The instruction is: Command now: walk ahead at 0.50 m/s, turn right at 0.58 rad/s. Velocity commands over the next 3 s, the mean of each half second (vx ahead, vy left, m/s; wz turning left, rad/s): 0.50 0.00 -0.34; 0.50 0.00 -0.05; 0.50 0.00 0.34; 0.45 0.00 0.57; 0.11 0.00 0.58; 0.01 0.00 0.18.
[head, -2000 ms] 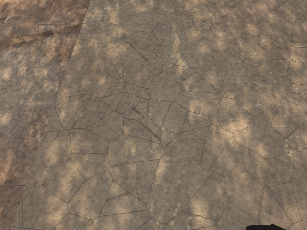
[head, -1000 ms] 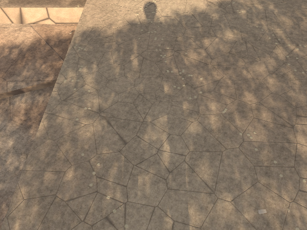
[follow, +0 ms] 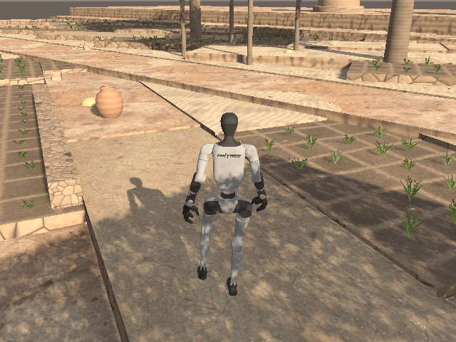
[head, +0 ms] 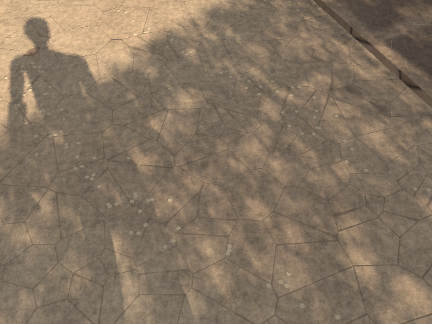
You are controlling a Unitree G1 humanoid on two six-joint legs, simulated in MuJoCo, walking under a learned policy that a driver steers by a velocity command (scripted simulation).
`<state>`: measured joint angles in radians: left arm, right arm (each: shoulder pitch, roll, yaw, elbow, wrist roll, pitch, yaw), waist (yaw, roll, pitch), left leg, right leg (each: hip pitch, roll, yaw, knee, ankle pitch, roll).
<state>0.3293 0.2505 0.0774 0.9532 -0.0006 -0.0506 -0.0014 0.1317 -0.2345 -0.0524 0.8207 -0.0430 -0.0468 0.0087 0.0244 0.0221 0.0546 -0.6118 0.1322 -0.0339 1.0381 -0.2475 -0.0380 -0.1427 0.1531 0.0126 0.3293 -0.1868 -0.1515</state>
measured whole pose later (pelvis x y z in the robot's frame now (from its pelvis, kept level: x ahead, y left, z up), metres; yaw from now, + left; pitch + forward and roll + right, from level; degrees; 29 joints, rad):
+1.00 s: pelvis +0.53 -0.04 +0.00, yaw -9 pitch +0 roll +0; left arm 0.25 0.23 0.04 0.90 0.02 -0.08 -0.01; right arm 0.31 -0.25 -0.05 0.91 -0.03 -0.05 0.02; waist -0.01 0.03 0.03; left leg -0.43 0.05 0.01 1.08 -0.32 0.06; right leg -0.22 0.05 -0.08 0.37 -0.16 -0.09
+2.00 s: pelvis +1.07 -0.04 -0.02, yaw +22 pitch +1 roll +0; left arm 0.05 0.26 0.01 0.70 0.03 -0.07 0.01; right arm 0.38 -0.30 -0.08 0.84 0.00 -0.03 -0.02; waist -0.09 0.01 0.07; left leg -0.24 -0.14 -0.13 1.04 -0.52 0.06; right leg -0.45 0.00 -0.03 0.57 -0.15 -0.03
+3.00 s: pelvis +1.13 +0.00 +0.00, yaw +43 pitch -1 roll +0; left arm 0.24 0.22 0.01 0.85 0.01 0.01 0.02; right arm 0.21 -0.23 -0.01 0.87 -0.02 0.02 0.00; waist -0.01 0.02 0.02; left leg -0.21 -0.07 -0.05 0.39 -0.15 0.04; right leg -0.15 0.02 -0.01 0.41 -0.24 -0.02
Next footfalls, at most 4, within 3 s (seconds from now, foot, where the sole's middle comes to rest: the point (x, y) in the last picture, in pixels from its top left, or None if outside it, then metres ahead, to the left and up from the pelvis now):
0.30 left None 0.36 0.12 -0.78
0.82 right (275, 287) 0.58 -0.12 -0.78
1.38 left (230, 204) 0.89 0.02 -0.78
1.92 right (256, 135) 1.23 -0.09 -0.78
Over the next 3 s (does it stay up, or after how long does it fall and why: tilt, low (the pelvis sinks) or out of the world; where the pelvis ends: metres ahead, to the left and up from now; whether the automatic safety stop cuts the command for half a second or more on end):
stays up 1.13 0.00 0.00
